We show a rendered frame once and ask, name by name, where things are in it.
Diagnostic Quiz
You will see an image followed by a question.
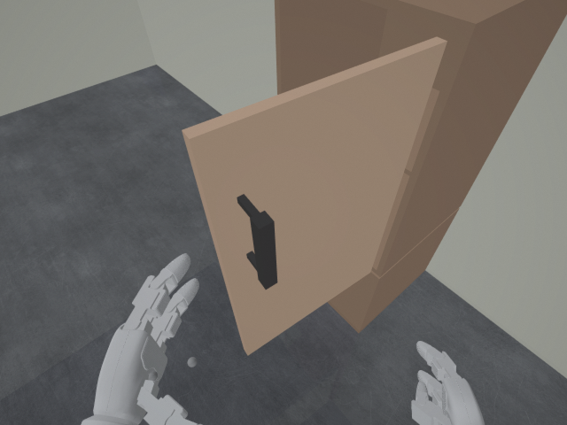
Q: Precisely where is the cupboard door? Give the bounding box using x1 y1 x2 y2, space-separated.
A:
182 37 447 356

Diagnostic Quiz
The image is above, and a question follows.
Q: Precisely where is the left robot hand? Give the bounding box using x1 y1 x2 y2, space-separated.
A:
93 253 202 425

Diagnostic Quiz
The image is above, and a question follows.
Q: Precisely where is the right robot hand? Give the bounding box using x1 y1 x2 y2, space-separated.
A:
411 341 485 425

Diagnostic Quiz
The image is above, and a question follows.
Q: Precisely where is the handle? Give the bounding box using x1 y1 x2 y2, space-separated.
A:
237 194 277 290

